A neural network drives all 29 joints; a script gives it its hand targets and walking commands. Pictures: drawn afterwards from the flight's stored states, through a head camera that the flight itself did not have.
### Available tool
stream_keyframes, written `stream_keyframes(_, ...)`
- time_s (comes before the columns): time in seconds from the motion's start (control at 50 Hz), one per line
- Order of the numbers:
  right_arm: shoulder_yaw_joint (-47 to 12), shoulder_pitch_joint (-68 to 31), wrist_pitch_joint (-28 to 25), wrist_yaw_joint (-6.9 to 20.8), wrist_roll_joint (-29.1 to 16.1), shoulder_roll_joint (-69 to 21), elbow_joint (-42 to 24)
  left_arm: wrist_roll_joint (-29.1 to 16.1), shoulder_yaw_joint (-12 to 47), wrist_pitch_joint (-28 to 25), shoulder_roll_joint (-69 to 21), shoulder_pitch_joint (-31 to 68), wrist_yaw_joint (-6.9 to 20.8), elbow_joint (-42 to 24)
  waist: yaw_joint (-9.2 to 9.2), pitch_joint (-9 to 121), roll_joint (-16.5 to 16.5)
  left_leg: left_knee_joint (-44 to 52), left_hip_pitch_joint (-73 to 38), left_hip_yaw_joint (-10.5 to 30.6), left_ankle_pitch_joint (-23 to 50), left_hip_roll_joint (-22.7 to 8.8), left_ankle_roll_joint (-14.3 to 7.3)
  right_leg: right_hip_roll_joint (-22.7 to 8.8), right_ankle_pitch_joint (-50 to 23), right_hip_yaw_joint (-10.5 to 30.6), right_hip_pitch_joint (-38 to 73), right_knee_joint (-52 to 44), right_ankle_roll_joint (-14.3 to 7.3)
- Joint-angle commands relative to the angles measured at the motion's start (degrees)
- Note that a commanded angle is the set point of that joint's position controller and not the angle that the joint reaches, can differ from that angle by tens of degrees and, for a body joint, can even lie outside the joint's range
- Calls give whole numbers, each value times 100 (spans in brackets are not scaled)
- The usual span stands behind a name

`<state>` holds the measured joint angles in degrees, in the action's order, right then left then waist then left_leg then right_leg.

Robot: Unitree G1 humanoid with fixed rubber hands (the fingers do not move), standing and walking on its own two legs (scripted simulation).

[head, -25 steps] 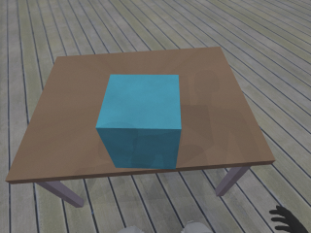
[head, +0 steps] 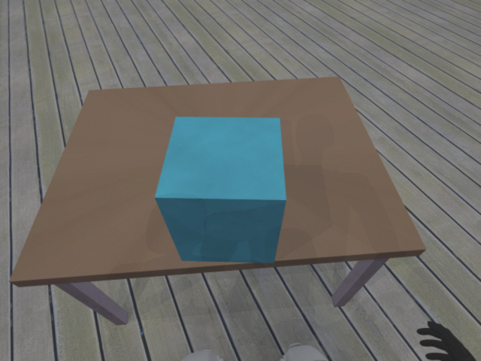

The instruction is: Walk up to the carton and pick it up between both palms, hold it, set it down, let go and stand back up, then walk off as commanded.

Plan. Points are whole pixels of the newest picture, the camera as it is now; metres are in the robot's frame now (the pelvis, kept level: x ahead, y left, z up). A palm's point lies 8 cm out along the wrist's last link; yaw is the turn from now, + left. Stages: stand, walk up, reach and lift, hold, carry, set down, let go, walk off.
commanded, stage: walk up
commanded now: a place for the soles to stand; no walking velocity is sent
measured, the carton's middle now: (227, 194) +0.46 +0.04 -0.04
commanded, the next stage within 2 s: none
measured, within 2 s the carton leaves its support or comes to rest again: neither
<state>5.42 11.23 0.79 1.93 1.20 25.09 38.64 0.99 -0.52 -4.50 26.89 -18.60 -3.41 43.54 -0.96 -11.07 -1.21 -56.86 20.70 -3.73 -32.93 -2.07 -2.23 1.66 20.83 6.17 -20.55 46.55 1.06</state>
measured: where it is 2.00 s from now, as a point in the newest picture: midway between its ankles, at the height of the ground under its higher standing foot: outside the picture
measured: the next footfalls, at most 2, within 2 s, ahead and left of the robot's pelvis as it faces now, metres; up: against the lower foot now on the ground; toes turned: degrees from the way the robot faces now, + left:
right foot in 0.44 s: +0.12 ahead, -0.14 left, +0.00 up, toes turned +6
right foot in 0.88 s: +0.09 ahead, -0.15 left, +0.00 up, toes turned +5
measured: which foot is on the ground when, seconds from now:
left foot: down 0.00-1.00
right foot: down 0.00-0.12, up 0.14-0.42, down 0.44-0.64, up 0.66-0.86, down 0.88-1.00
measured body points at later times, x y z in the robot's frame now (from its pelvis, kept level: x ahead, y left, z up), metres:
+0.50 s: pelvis +0.01 +0.01 +0.00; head +0.06 +0.02 +0.45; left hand +0.09 +0.35 -0.10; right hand +0.12 -0.32 -0.08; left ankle +0.02 +0.10 -0.69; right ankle +0.08 -0.14 -0.70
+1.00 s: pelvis +0.02 +0.01 +0.01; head +0.06 +0.01 +0.45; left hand +0.10 +0.34 -0.09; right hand +0.13 -0.33 -0.08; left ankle +0.02 +0.11 -0.69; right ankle +0.07 -0.14 -0.70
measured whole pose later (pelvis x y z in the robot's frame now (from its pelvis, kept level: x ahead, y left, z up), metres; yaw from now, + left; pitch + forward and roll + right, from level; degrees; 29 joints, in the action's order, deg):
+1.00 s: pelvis +0.02 +0.01 +0.01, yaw -1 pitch -5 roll -1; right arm 4.8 12.5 -0.5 1.7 1.2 24.9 39.4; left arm 1.0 -0.5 -3.9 26.8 -17.9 -2.4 43.5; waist -1.1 -11.1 0.0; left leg -50.0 18.3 -4.2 -30.9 -2.0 -1.9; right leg 1.9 20.0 6.2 -20.2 44.9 1.2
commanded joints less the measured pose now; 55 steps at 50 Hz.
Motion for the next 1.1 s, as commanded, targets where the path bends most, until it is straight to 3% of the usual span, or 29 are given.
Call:
stream_keyframes(0.0,321,0,-52,-79,-45,1131,-87,112,-513,-57,1686,127,-35,-181,93,424,1068,339,585,810,-262,-123,-31,-1506,-304,2854,-309,-2019,-1624)
stream_keyframes(0.06,393,818,-160,-78,-12,1090,223,25,-372,43,1368,807,20,-365,-503,935,827,2154,-1452,671,733,-17,-145,-884,-223,1716,-1467,-1208,-1080)
stream_keyframes(0.08,479,1152,-204,-140,108,1485,264,-51,-278,79,939,687,15,-355,-659,1149,-574,3236,-1966,1840,247,-768,-192,-196,-52,812,-2037,271,-666)
stream_keyframes(0.1,490,685,-239,-150,79,1874,12,-32,-252,115,830,530,-38,-273,-414,741,-1174,4260,-1261,3361,-819,-1878,-384,475,1015,-2,-2258,987,-398)
stream_keyframes(0.12,477,271,-261,-144,-34,1820,17,30,-348,150,1316,577,-37,-106,-338,428,-311,4489,-615,3490,-1107,-2223,-527,82,1106,103,-1927,1327,-319)
stream_keyframes(0.14,446,72,-292,-144,13,1727,-9,2,-392,188,1317,385,-3,-41,-242,88,-3,4371,-326,3144,-714,-1990,-274,-19,873,262,-1768,1379,-326)
stream_keyframes(0.2,447,219,-376,-163,9,1598,-23,-9,-479,182,1277,-1,87,3,-123,71,-550,4132,-533,2498,63,-1677,-284,-122,635,20,-1518,1581,-291)
stream_keyframes(0.26,423,659,-384,-168,-52,1496,17,-21,-471,178,1209,71,126,-31,-182,401,-269,3376,-1638,1965,2770,-1455,-154,-145,572,-143,-1603,1346,-226)
stream_keyframes(0.3,428,750,-366,-180,-11,1417,-15,-60,-380,98,983,150,64,-181,-224,858,-920,2719,-2100,1640,4546,-1492,-798,-168,1274,-578,-1333,588,-168)
stream_keyframes(0.36,412,728,-262,-158,-3,1497,-17,-104,-347,-23,875,66,18,-118,-119,1058,-844,2141,-1559,1210,5576,-1456,-965,-194,661,-934,-490,-341,-297)
stream_keyframes(0.4,301,46,-211,-163,-174,1229,-215,-14,-417,-72,979,-596,-24,129,369,1339,-540,1246,-782,697,5444,-1137,-562,68,-920,-833,787,-1433,-474)
stream_keyframes(0.42,212,142,-227,-163,-218,1122,-353,35,-511,-96,1324,-727,-64,108,421,1664,21,426,-267,450,4863,-777,-176,-406,-1763,336,1207,-1483,-868)
stream_keyframes(0.44,155,67,-191,-162,-257,798,-428,49,-502,-111,1587,-523,-78,-46,393,1647,900,-320,488,276,3013,-45,148,-1529,-2309,2408,1184,-1771,-1602)
stream_keyframes(0.46,193,98,-70,-200,-172,1019,-393,16,-523,-96,1720,-174,-55,-195,302,1390,1013,-474,549,754,-527,115,182,-2140,-2231,3540,574,-2009,-2162)
stream_keyframes(0.5,245,-37,-44,-168,-138,1199,-316,66,-503,-37,1750,83,-17,-221,133,916,849,-525,502,896,-749,-56,44,-1842,-793,3110,-11,-1995,-2109)
stream_keyframes(0.58,370,1080,-186,-105,-29,1096,317,9,-341,124,1200,874,38,-349,-522,918,966,2178,-1666,608,798,32,-93,-803,-210,1483,-1646,-1152,-1073)
stream_keyframes(0.6,455,1367,-220,-154,67,1483,250,-59,-210,156,765,896,29,-433,-678,1071,-519,3472,-1838,2025,-35,-869,-74,-119,133,746,-2104,384,-722)
stream_keyframes(0.62,484,662,-234,-189,52,1882,118,-24,-266,182,824,676,-18,-280,-378,607,-814,4366,-943,3389,-955,-1999,-366,422,980,72,-2145,986,-389)
stream_keyframes(0.66,401,-102,-273,-170,31,1682,-20,-28,-420,224,1288,378,-6,-44,-103,60,-292,4467,-7,3059,-981,-2041,-661,53,1015,117,-1509,1434,-360)
stream_keyframes(0.7,362,-198,-310,-173,5,1567,-70,-13,-515,220,1377,140,93,112,-32,-95,-182,4157,150,2487,-802,-1599,-442,-112,667,-34,-1066,1366,-295)
stream_keyframes(0.74,388,-1,-303,-138,23,1620,-26,-5,-499,178,1214,-18,134,99,-1,366,-687,3770,-318,2257,-68,-1601,-733,-159,1068,-310,-728,987,-258)
stream_keyframes(0.82,335,293,-324,-142,-51,1492,21,0,-389,3,879,4,86,-96,40,873,-838,2269,-1179,1235,4282,-1401,-759,-187,525,-843,-348,-785,-392)
stream_keyframes(0.86,176,5,-286,-130,-184,1117,-142,20,-498,-137,1312,-483,32,95,384,1563,-86,880,-347,666,4490,-699,-193,-457,-1821,404,997,-1498,-754)
stream_keyframes(0.88,109,120,-282,-130,-202,858,-280,89,-517,-154,1577,-331,-4,-5,349,1813,871,83,275,228,3232,-179,122,-1289,-2558,2054,1385,-1698,-1281)
stream_keyframes(0.9,169,34,-177,-158,-176,1022,-254,0,-536,-144,1700,-104,34,-106,286,1752,1086,175,331,549,85,134,151,-1871,-2944,3053,1041,-1767,-1902)
stream_keyframes(0.92,199,-108,-150,-186,-165,1143,-230,30,-509,-87,1674,-7,63,-137,223,1472,796,44,348,702,-742,69,76,-1877,-2247,3137,767,-1758,-2033)
stream_keyframes(1.0,237,518,-262,-158,-135,1063,168,0,-335,61,1327,909,74,-262,-329,1128,785,2188,-996,732,1038,-160,-152,-996,-1669,1825,-581,-1245,-1123)
stream_keyframes(1.04,392,662,-343,-186,21,1564,155,-49,-200,106,807,827,83,-256,-443,1247,-462,3713,-1538,2521,360,-1559,-652,126,-314,236,-1570,431,-440)
stream_keyframes(1.08,326,158,-355,-155,-68,1584,74,-50,-300,104,1109,474,66,-40,-120,832,-216,3608,-633,2709,1503,-2297,-1380,-1,1451,-235,-884,1011,-331)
